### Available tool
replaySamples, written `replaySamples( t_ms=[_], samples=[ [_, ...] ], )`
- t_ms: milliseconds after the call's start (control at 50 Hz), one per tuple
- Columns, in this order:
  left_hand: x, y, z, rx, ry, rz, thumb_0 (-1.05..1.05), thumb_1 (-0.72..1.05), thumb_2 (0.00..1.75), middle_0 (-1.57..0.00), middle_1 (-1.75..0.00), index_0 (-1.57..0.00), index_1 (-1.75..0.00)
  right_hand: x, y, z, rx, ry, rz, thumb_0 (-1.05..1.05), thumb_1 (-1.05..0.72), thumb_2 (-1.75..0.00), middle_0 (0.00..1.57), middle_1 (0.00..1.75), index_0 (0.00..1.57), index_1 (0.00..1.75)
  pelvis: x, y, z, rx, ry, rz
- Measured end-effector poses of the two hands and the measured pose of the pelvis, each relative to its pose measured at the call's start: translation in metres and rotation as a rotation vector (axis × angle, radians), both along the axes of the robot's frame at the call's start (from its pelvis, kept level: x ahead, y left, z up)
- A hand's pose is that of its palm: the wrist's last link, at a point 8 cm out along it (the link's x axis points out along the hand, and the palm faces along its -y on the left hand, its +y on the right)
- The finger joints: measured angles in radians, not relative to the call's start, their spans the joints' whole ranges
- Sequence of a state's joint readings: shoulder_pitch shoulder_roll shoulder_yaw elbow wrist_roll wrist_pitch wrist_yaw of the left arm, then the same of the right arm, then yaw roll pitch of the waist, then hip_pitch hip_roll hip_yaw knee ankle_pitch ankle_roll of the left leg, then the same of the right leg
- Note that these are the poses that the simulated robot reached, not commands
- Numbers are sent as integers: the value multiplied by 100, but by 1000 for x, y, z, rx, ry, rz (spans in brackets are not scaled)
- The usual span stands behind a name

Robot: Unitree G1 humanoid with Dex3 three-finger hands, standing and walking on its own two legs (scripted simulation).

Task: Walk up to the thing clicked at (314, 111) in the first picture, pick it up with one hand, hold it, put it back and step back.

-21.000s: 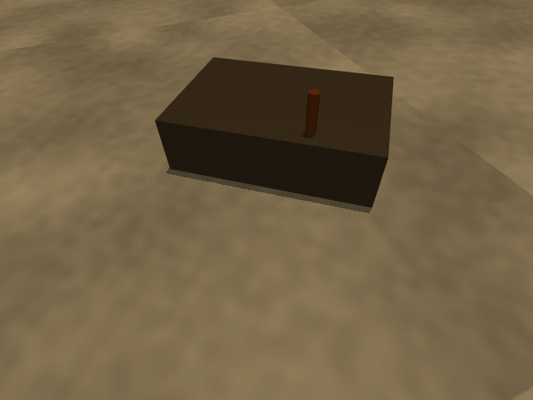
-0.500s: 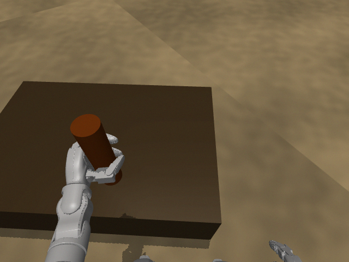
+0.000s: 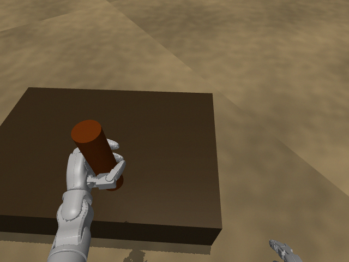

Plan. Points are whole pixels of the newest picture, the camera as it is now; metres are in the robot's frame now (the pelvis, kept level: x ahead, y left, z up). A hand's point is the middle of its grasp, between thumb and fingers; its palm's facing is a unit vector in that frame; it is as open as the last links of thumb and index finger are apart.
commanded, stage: hold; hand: left
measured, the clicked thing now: (102, 160) +0.33 +0.18 +0.07
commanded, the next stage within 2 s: none
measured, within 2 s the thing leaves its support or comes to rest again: neither
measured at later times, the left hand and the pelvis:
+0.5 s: hand (106, 168) +0.32 +0.17 +0.05, palm faces +0.09 -1.00 -0.01, open 7.1 cm; pelvis -0.01 +0.00 +0.00, yaw +0 degrees
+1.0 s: hand (107, 168) +0.32 +0.16 +0.06, palm faces +0.09 -1.00 +0.00, open 7.1 cm; pelvis -0.01 +0.00 +0.01, yaw +0 degrees
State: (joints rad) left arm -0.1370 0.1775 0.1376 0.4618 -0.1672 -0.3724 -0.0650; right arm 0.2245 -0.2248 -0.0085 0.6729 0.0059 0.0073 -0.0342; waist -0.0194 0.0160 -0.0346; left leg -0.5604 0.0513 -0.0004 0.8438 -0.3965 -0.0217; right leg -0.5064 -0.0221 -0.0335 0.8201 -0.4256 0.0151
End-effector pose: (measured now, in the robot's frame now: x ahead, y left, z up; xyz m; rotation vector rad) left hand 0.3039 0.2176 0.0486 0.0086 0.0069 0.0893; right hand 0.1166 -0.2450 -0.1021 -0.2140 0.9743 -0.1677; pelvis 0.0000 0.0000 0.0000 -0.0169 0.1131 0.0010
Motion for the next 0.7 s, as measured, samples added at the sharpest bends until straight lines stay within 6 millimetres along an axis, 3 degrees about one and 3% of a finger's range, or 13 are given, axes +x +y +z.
replaySamples(
  t_ms=[700],
  samples=[
    [-9,-1,11,-4,-18,-3,-2,-2,107,-87,-106,-90,-102,-7,1,5,4,-20,2,1,-91,-90,20,30,20,30,-7,0,5,4,-29,0]
  ],
)
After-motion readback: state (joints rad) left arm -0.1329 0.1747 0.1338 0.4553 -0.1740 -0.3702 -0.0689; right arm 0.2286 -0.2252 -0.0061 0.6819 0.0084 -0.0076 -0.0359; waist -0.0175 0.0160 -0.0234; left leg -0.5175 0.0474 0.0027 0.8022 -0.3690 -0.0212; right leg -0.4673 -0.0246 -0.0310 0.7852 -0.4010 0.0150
